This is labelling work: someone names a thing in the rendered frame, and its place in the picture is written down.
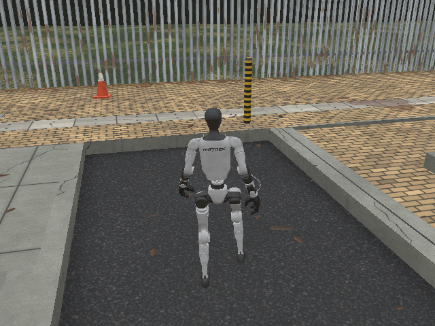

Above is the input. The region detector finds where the robot left upper arm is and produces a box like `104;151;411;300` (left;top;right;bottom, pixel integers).
184;138;201;175

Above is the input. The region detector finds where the robot left shin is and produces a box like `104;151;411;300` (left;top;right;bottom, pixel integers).
198;232;209;278

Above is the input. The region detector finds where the robot right upper arm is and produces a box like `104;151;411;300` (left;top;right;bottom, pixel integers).
228;137;248;175

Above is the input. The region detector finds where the robot right thigh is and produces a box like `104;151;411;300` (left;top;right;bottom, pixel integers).
227;187;241;223

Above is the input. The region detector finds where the left robot hand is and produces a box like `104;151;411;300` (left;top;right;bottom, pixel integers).
179;185;194;198

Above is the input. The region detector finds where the robot right forearm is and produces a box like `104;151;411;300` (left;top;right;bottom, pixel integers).
242;164;258;198

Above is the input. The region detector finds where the robot left forearm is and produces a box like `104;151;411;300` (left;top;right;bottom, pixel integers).
179;165;190;188

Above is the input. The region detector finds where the right robot hand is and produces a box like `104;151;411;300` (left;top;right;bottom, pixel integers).
245;195;260;215

